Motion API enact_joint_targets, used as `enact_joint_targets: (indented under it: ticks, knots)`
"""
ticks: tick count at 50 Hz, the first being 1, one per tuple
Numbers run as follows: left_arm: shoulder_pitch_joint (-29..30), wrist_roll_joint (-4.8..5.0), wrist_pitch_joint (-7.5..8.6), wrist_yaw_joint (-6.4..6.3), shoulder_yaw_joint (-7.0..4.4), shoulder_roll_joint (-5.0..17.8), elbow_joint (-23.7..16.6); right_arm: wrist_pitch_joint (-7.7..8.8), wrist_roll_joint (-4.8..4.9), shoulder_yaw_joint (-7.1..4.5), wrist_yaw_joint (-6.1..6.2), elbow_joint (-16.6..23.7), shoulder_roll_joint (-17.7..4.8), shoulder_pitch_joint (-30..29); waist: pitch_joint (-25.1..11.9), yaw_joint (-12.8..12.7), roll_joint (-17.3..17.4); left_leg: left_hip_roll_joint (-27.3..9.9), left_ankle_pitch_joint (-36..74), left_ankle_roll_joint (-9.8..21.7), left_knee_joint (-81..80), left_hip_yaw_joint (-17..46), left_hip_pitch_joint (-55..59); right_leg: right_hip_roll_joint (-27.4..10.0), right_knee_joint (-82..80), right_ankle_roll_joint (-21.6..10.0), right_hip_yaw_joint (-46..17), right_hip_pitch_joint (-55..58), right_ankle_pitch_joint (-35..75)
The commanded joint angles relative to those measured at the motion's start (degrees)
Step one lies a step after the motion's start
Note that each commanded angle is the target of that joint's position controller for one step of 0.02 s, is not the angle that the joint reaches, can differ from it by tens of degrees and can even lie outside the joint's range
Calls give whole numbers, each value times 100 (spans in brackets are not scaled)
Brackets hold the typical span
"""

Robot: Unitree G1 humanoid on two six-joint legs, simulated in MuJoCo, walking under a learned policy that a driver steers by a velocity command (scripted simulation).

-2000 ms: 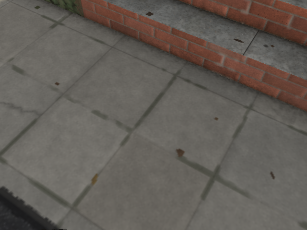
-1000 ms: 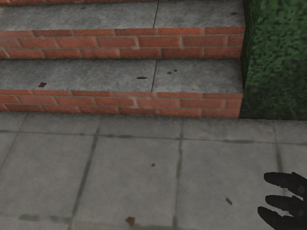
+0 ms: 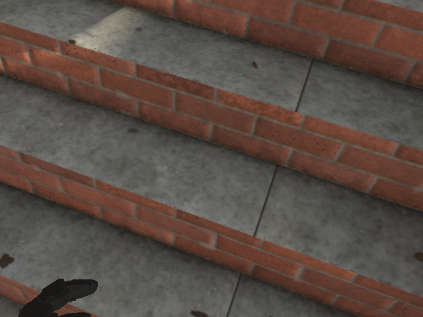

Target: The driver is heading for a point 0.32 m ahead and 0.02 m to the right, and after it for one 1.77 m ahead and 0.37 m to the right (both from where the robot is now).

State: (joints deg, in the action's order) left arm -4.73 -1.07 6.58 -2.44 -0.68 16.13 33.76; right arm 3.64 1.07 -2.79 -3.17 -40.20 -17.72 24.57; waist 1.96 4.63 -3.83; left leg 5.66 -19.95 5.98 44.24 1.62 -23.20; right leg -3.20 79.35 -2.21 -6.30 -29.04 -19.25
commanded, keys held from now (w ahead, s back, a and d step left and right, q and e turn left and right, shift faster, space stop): w+q+shift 0.12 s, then w+shift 0.04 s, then w+e+shift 0.84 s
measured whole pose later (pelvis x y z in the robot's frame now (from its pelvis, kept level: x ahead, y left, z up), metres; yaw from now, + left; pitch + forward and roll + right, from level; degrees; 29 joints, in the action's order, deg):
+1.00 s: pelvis +0.74 +0.02 +0.40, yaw -19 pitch +2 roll +4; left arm 6.0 2.3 1.6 2.9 0.9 12.4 25.2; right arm 3.4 -3.7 -1.2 0.6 -60.9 -16.7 26.7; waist -6.4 -0.2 1.2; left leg -4.4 -22.7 -2.3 30.8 -17.3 -8.2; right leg -1.5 129.3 -9.0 -5.1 -74.5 -15.4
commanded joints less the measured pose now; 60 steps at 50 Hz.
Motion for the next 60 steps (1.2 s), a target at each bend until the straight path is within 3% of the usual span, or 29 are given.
enact_joint_targets:
  ticks: [1,7,10,13,15,16,17,18,19,20,22,23,28,33,34,36,37,38,39,41,43,46,50,52,55,56,57,58,60]
  knots:
    - [37,-26,57,8,-236,761,-570,265,-132,-174,227,647,-917,-490,-371,-514,599,-1605,820,857,-2952,3742,1303,-64,-591,155,-368,-1150,689]
    - [537,-112,-134,284,356,-955,-1153,-74,144,153,359,2,-169,824,160,-265,770,-1536,2796,1015,-1547,3151,2446,599,5552,224,568,-5281,-1317]
    - [1658,75,45,337,600,-1279,-1922,-228,26,271,535,-684,252,1735,658,46,896,-1588,3300,479,-1569,2533,3304,405,6194,151,781,-7188,-2441]
    - [2066,-91,13,342,680,-919,-2506,-354,130,272,784,-573,26,286,484,-629,681,-1050,4031,7,-3614,1146,159,30,1424,50,1591,-3134,-793]
    - [548,-123,-9,239,190,-5,-1894,-76,149,-49,866,-303,-1005,-274,-1809,-1456,1636,-1195,11301,611,-3297,1023,-254,890,857,10,2051,1849,739]
    - [-924,53,-65,97,-147,752,-1541,-28,-219,-331,752,-403,-1925,-802,-2451,-2267,2411,-1782,14431,747,-2104,1038,1004,910,489,50,1729,2270,-450]
    - [-1825,137,-137,50,-325,1251,-1035,-33,-337,-319,756,-281,-1680,-1158,-2286,-2492,1827,-1728,15305,703,-207,979,1896,1089,-1081,-149,1282,2013,-1237]
    - [-2885,4,-161,140,-338,1558,-279,31,-381,-239,718,122,-1136,-1831,-1827,-2588,-192,-996,10407,574,2812,1384,887,921,-2977,-786,-454,2615,-847]
    - [-3135,-333,-163,83,-171,1205,427,156,-367,76,291,316,258,-1312,-1897,-1360,-4463,1003,1060,214,4955,1694,-1076,-275,-6005,-1579,-4809,3388,-533]
    - [-2369,-247,-224,-18,-22,240,133,384,-409,104,-63,416,39,-748,-1519,-801,-2862,570,920,282,6029,1733,-1780,-699,-6871,-1611,-6306,2918,-2550]
    - [-2460,-118,-194,85,33,-325,656,482,-411,323,-260,997,422,-2434,521,-678,670,174,857,265,6770,1065,-2512,-655,-6427,-1407,-4924,965,-2197]
    - [-2378,-72,-156,154,117,-549,917,491,-481,454,-295,1209,752,-2745,670,-340,1267,43,726,266,7387,807,-2752,-326,-6126,-1310,-3940,291,-1553]
    - [-1398,143,-263,285,260,-478,1143,539,-436,1003,-220,1758,1240,-2897,832,354,1255,-680,459,-75,6825,-449,-3674,539,-6139,-791,-846,-1008,1630]
    - [-3701,351,-418,209,56,-150,2082,523,-515,1218,154,2650,1509,-4892,-506,-881,231,-764,-64,-430,4902,-1240,-3820,73,-6523,-1049,-1447,1271,3555]
    - [-3258,236,-449,125,18,12,1942,597,-454,1219,149,2742,1412,-5049,-885,-634,103,-444,-278,-414,3173,-1943,-1631,228,-7013,-908,-919,512,6250]
    - [-3222,155,-75,-54,-206,704,2002,468,-209,693,371,2624,601,-3838,-2305,232,-1146,8,-1223,-540,1959,-1399,1179,-136,-5912,-1012,-1556,1161,10739]
    - [-1746,-25,61,22,-434,1388,1691,432,-19,135,432,1882,-345,-1340,-3021,1604,-1957,-565,-1458,19,1431,466,2449,-410,-4120,-1176,-1738,1289,12210]
    - [-1508,-23,238,235,-330,701,1344,472,-306,-154,450,1166,-1105,287,-4499,1509,612,-1980,-2655,998,181,3569,4624,275,-1664,-1153,-1470,-472,9996]
    - [-694,-145,318,451,-200,167,1013,346,-216,-208,564,733,-1289,733,-4607,1469,3145,-3152,-1938,1576,-2073,6336,5150,1137,1495,-774,-988,-1801,1702]
    - [1108,-75,21,763,7,-660,-281,183,-247,209,738,26,410,-381,-1449,693,1491,-2934,-1946,1037,-2079,4453,2591,772,4942,-754,-537,-4071,589]
    - [396,-63,-250,849,368,-1234,-593,236,-362,585,498,-648,1824,-1169,-294,-567,52,-2617,-320,310,-1785,2037,577,165,5923,-999,-414,-3948,79]
    - [-354,377,-407,785,549,-1286,-704,210,-492,461,377,-1053,1291,-1846,513,-1463,51,-2213,819,-222,-2854,-561,-1020,-143,4148,-711,-271,-3431,241]
    - [699,381,-655,488,699,-1169,-1237,148,-447,470,282,-1307,480,-1593,698,-1418,308,-1708,1780,-314,-3288,-1878,-216,-33,4137,-657,252,-4628,402]
    - [1376,359,-607,609,800,-948,-1562,140,-312,371,496,-1376,-308,-1098,-122,-1345,431,-1591,2913,-52,-4364,-2445,-964,-93,1598,-627,1281,-1816,688]
    - [-554,63,-570,597,38,511,-727,205,-159,-40,581,-983,-2022,-645,-2265,-1977,1301,-2369,12392,610,-1813,-1785,1454,1081,607,-588,2108,986,-1516]
    - [-1253,8,-541,624,-176,944,-453,56,-150,-167,573,-561,-2129,-1145,-2450,-2118,1287,-2432,12145,645,-253,-1588,2180,1259,-1070,-812,1571,1160,-1717]
    - [-1541,52,-551,722,-368,1456,-187,129,-181,-129,529,-62,-1574,-1507,-2122,-1887,354,-1979,8775,408,1540,-1099,942,1005,-2995,-1203,-147,2136,-671]
    - [-1500,-67,-701,487,-535,2004,8,354,-301,74,345,524,-602,-1881,-1937,-1232,-2241,-207,2115,-118,4388,-513,-2050,-93,-5755,-2147,-4188,2967,-2226]
    - [-1771,-106,-556,405,-86,561,280,629,-455,270,87,1162,461,-3062,-705,-1068,-633,-155,1598,279,7503,796,-3755,-256,-6105,-1410,-4974,1840,-3107]
Next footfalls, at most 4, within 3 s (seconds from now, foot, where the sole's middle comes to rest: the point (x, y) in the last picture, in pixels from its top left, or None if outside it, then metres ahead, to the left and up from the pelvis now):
0.34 right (194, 303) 0.46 -0.02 -0.55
0.74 left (125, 167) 0.75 0.16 -0.36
1.12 right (243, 72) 0.91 -0.15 -0.16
1.52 left None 1.21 -0.16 0.03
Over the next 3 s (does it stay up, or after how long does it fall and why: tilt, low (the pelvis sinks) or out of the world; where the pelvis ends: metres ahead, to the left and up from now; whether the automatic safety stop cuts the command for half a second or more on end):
stays up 1.79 -0.41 1.37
